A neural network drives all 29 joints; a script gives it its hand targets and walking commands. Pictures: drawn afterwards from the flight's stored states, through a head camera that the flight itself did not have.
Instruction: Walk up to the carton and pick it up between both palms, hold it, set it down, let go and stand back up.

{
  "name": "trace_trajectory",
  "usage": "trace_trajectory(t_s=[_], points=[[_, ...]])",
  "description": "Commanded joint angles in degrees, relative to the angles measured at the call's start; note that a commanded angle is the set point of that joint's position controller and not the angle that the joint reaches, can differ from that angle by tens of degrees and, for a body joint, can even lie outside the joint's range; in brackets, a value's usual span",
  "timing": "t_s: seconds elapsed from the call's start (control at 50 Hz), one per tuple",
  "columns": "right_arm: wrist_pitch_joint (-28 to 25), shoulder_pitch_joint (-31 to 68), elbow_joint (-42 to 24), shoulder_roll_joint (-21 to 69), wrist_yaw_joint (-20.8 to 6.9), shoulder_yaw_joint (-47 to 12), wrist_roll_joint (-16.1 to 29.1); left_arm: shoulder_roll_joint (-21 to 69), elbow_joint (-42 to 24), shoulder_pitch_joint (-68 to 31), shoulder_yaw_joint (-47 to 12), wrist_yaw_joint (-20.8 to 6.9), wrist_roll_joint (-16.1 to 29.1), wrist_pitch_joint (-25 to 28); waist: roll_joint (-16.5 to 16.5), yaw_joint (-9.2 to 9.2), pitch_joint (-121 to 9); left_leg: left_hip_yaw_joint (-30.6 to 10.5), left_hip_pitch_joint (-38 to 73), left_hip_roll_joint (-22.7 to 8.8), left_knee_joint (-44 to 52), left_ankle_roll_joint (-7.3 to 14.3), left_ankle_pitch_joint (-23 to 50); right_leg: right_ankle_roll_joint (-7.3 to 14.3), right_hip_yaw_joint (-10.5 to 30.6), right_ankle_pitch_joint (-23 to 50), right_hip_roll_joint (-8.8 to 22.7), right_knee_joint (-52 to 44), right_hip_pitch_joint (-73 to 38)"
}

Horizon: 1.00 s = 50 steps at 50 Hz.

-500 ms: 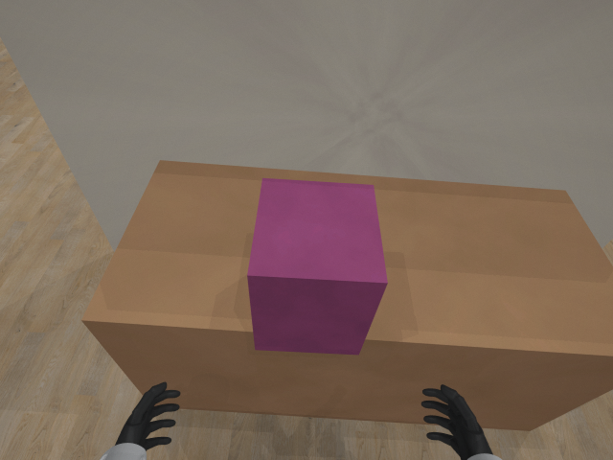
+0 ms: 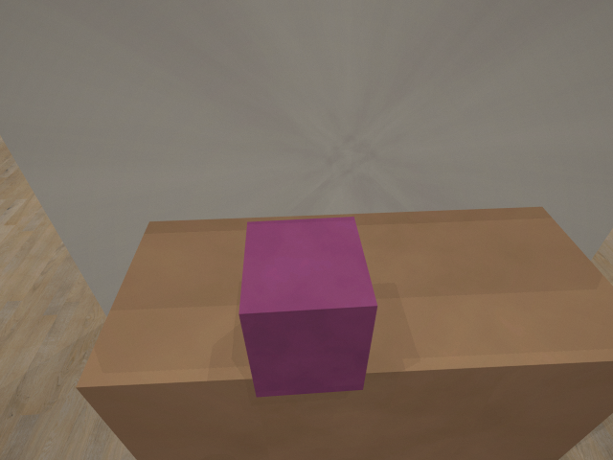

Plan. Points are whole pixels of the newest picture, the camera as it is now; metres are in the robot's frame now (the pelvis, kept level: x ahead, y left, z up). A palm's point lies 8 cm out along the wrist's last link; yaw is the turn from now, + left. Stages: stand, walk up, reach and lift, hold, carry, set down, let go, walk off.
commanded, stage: stand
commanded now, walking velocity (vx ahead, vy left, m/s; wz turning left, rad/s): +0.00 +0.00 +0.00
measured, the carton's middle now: (305, 306) +0.44 +0.02 -0.08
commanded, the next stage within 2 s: none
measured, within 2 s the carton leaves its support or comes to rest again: neither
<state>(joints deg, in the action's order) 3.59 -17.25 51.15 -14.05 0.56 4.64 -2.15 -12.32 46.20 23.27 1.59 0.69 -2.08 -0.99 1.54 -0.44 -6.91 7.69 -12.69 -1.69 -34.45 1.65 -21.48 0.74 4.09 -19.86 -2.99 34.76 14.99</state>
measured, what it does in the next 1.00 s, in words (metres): stands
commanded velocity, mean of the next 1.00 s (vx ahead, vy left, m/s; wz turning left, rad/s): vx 0.00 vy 0.00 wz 0.00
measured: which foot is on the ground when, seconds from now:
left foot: down 0.00-1.00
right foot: down 0.00-1.00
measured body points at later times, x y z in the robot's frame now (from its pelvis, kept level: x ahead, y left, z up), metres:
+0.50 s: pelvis +0.00 +0.01 +0.01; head -0.04 +0.00 +0.46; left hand +0.01 +0.22 -0.14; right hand -0.05 -0.21 -0.16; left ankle -0.04 +0.09 -0.73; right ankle -0.02 -0.12 -0.73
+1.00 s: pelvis +0.00 +0.02 +0.01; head -0.02 +0.01 +0.46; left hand +0.00 +0.22 -0.15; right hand -0.08 -0.18 -0.16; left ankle -0.04 +0.09 -0.73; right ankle -0.02 -0.12 -0.73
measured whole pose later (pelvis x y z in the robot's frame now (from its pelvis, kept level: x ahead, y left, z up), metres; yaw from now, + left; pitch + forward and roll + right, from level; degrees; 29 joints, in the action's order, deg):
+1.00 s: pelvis +0.00 +0.02 +0.01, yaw -6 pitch -1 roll +0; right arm 1.3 -22.7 65.2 -7.1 3.0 1.8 -1.1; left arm -5.1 65.2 20.1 -1.3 3.2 -0.6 -0.1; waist 1.1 1.0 -2.2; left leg 14.0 -6.4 -0.7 -27.0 3.2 -19.8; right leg -1.3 10.2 -16.8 -2.7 30.5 12.5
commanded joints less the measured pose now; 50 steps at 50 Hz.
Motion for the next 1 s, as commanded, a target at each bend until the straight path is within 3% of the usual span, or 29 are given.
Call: trace_trajectory(t_s=[0.0,0.06,0.14,0.2,0.48,0.68,0.98], points=[[-2.36,0.18,-4.05,-7.81,0.6,1.57,0.05,-6.41,-5.28,-1.97,1.76,0.68,0.16,2.6,-3.37,0.95,9.98,-6.57,2.16,-5.99,9.15,0.57,5.83,2.02,5.53,15.73,5.16,-10.24,10.53],[-2.94,-2.05,-1.93,-7.07,0.9,1.32,0.38,-5.5,-2.61,0.64,1.7,0.97,0.36,2.98,-1.31,0.85,9.53,-6.8,3.47,-6.36,11.61,0.93,7.16,1.83,5.65,15.99,4.92,-10.02,9.37],[-3.28,-3.85,0.35,-5.98,1.29,0.82,0.43,-4.91,0.48,2.66,1.7,1.09,0.33,3.08,-3.08,0.43,10.34,-6.16,4.21,-6.33,13.05,0.78,6.53,2.11,6.43,14.75,4.95,-11.22,8.9],[-3.26,-5.65,2.08,-4.95,1.38,0.41,0.64,-2.94,2.47,3.68,1.18,1.26,0.49,2.98,-1.4,0.59,11.56,-5.47,4.26,-6.2,13.92,0.59,5.61,2.18,6.81,13.68,4.85,-11.87,8.9],[-3.29,-10.74,8.81,-1.0,1.89,-0.96,0.71,0.7,10.72,3.62,-0.4,1.87,0.87,2.71,-2.2,1.27,13.14,-3.58,7.05,-6.41,14.72,0.59,7.62,1.8,7.33,15.35,4.08,-12.13,9.19],[-3.04,-11.68,11.69,0.49,2.37,-1.61,0.88,1.42,14.36,2.36,-1.23,2.24,1.02,2.36,-3.58,1.39,13.87,-2.49,8.68,-6.6,14.4,0.81,10.19,1.59,7.49,17.52,3.94,-11.4,8.94],[-2.58,-11.92,13.68,1.67,2.79,-2.15,1.03,2.89,17.32,-0.1,-2.43,2.7,1.41,1.48,-1.66,1.65,13.92,-1.29,9.31,-7.32,14.22,1.72,14.57,0.85,6.13,18.96,3.63,-9.02,7.3]])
